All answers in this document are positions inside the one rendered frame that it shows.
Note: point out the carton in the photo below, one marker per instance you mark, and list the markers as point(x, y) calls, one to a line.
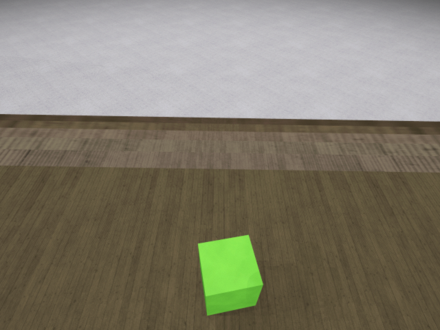
point(230, 274)

